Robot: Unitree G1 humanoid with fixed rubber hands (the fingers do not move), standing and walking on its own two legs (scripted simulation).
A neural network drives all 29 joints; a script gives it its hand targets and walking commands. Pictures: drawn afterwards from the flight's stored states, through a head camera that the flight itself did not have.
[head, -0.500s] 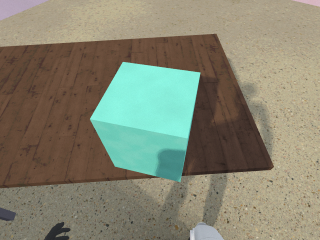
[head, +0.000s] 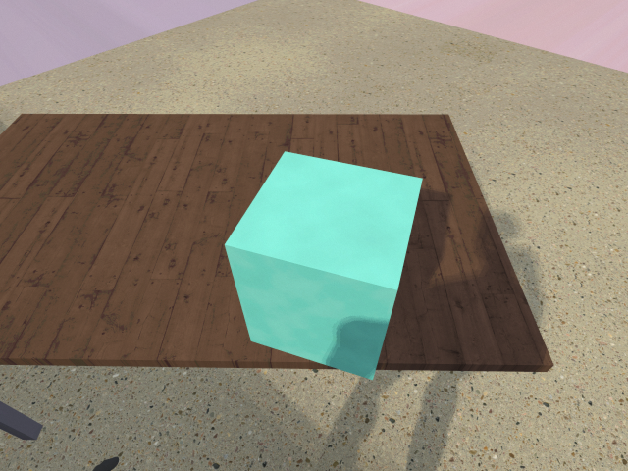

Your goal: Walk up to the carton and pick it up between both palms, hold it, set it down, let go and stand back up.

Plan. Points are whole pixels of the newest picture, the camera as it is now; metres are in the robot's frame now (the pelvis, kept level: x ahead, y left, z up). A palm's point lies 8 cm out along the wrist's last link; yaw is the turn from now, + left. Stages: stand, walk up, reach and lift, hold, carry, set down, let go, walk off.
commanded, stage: walk up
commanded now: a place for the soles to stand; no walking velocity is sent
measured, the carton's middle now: (329, 267) +0.42 +0.00 +0.00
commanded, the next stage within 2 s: none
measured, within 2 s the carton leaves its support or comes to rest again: neither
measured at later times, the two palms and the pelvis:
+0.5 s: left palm out of the picture +0.08 +0.35 -0.10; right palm out of the picture +0.11 -0.30 -0.10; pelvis +0.04 +0.02 +0.00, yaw +4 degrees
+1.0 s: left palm (73, 448) +0.19 +0.36 -0.11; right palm (507, 427) +0.21 -0.24 -0.10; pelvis +0.10 +0.06 +0.00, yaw +1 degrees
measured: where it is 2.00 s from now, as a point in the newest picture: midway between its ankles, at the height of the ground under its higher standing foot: outside the picture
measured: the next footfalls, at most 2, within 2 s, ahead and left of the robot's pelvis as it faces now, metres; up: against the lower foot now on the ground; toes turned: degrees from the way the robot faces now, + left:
right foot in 0.66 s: +0.13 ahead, -0.07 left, +0.00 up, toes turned +2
left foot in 0.94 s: +0.10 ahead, +0.16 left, +0.00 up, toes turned +2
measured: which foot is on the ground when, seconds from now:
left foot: down 0.00-0.70, up 0.72-0.92, down 0.94-1.00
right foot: down 0.00-0.48, up 0.50-0.64, down 0.66-1.00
